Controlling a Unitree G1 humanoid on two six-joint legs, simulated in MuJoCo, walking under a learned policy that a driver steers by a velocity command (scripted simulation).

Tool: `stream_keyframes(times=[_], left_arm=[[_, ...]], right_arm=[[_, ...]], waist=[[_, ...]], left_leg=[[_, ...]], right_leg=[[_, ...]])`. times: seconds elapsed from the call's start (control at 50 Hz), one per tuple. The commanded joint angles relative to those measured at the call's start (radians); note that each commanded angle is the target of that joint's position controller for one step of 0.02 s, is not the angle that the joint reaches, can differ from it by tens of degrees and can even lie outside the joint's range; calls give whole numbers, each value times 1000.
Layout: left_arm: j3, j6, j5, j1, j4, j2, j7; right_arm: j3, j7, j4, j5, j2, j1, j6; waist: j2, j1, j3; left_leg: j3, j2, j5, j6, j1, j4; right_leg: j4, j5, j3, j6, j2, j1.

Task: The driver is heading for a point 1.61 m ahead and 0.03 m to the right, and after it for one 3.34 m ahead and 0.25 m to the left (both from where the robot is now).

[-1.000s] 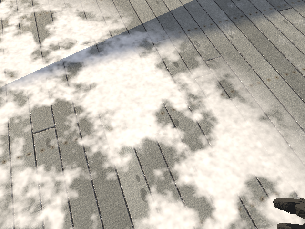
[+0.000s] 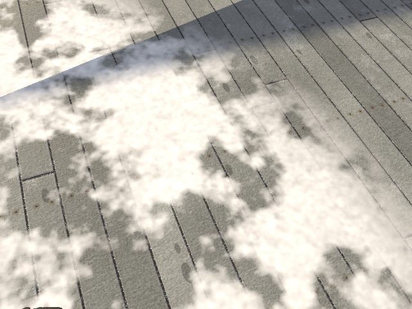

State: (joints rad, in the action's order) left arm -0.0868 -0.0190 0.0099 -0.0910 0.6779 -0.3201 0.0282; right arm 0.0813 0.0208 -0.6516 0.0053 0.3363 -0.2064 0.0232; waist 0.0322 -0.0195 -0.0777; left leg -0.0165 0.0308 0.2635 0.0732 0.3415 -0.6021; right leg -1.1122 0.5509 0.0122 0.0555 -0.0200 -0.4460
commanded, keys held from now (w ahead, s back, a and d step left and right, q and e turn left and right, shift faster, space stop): q+shift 0.18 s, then shift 0.26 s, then e+shift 0.56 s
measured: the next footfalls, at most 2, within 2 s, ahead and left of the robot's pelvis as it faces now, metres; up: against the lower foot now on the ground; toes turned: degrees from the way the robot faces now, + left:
right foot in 0.46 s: +0.15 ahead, -0.12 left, +0.00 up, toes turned +23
left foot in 0.84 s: +0.10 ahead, +0.11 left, +0.00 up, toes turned -4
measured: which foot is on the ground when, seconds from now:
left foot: down 0.00-0.54, up 0.56-0.82, down 0.84-1.00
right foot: up 0.00-0.44, down 0.46-0.86, up 0.88-1.00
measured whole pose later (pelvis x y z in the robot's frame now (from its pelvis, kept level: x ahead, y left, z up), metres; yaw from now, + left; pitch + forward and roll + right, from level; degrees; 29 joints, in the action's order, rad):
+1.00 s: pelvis +0.07 +0.03 +0.01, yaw -4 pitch +1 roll +0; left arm -0.12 -0.06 -0.03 -0.19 0.68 -0.39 0.03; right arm 0.07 -0.04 -0.65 -0.03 0.28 -0.19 0.00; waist 0.05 0.00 -0.05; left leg -0.02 0.05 0.25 0.06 0.20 -0.42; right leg -1.08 0.39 0.17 0.08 0.05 -0.52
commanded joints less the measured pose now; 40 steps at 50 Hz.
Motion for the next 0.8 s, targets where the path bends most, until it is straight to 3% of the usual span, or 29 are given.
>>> stream_keyframes(times=[0.02,0.04,0.08,0.12,0.2,0.26,0.34,0.42,0.44,0.46,0.48,0.5,0.52,0.54,0.56,0.6,0.66,0.7,0.74,0.8], left_arm=[[-24,27,10,79,-100,-103,17],[-23,29,2,64,-97,-98,12],[-21,33,-1,30,-73,-87,6],[-15,35,-5,46,-67,-69,6],[-16,34,-10,55,-55,-73,5],[-15,38,-9,62,-47,-77,-3],[-12,52,-9,69,-55,-84,-17],[-13,67,-14,18,-44,-84,-33],[-11,71,-9,-10,-35,-77,-35],[-4,74,8,-23,-34,-81,-35],[2,73,24,4,-46,-120,-33],[26,71,32,45,-31,-65,-35],[32,70,13,50,-34,-40,-41],[23,65,-2,27,-23,-70,-43],[5,59,-19,7,-26,-132,-42],[-17,51,-32,-13,-34,-199,-30],[-27,38,-37,-73,-39,-184,-13],[-39,30,-41,-98,-39,-191,-4],[-50,8,-54,-62,-52,-190,7],[-59,-28,-57,0,-84,-183,11]], right_arm=[[43,-30,82,28,167,17,-21],[43,-39,97,21,179,29,-14],[43,-50,105,14,172,34,-4],[47,-59,106,20,180,15,2],[48,-69,119,17,183,32,15],[37,-68,123,5,162,37,19],[22,-55,124,-7,148,41,24],[9,-47,125,5,131,80,26],[3,-47,123,11,119,93,24],[-16,-47,110,-3,65,66,14],[-30,-44,87,-38,21,-32,2],[-23,-43,68,-44,40,-77,-2],[-17,-46,59,-50,73,-42,-5],[-11,-48,61,-46,81,11,-8],[-4,-52,66,-38,89,57,-6],[5,-56,79,-24,85,65,-5],[9,-57,81,-11,57,76,-21],[14,-51,83,-2,55,87,-33],[16,-43,73,7,50,72,-41],[18,-29,50,13,40,26,-50]], waist=[[-62,7,162],[-122,22,157],[-120,26,179],[-110,14,180],[-155,11,167],[-186,-10,166],[-191,-29,166],[-179,3,158],[-166,30,152],[-113,28,172],[68,-49,198],[144,-96,162],[128,-64,141],[119,-31,137],[121,-6,125],[137,1,111],[154,33,139],[116,47,167],[84,32,180],[109,9,190]], left_leg=[[416,-262,-415,165,-326,262],[415,-249,-477,175,-282,255],[385,-207,-486,163,-281,246],[404,-187,-456,147,-288,237],[457,-167,-302,123,-248,230],[468,-160,-296,118,-211,205],[511,-178,-456,137,-215,155],[540,-151,-526,124,-213,118],[531,-126,-461,95,-187,114],[483,-93,-320,41,-155,105],[358,3,-22,-18,-124,13],[275,32,180,-80,-125,32],[240,9,114,-108,-151,75],[224,16,49,-110,-150,106],[198,31,23,-107,-139,95],[143,48,56,-112,-70,46],[133,71,248,-119,56,-73],[167,61,303,-132,134,-167],[175,51,253,-143,114,-120],[135,74,111,-143,-51,65]], right_leg=[[-46,-108,110,-11,-10,-272],[-35,-141,108,3,11,-226],[37,-197,108,27,39,-190],[130,-227,111,40,65,-190],[244,-272,130,50,82,-162],[293,-283,118,49,65,-101],[355,-226,98,27,49,-32],[563,-277,70,-7,44,106],[700,-421,68,-23,37,193],[776,-614,141,-47,-41,305],[771,-866,296,-116,-177,372],[745,-902,370,-251,-240,293],[760,-779,378,-263,-202,258],[755,-674,358,-226,-150,273],[749,-624,366,-207,-125,270],[740,-604,442,-226,-143,294],[727,-725,563,-286,-187,390],[721,-806,605,-302,-207,456],[716,-784,580,-268,-170,437],[713,-706,546,-216,-96,314]])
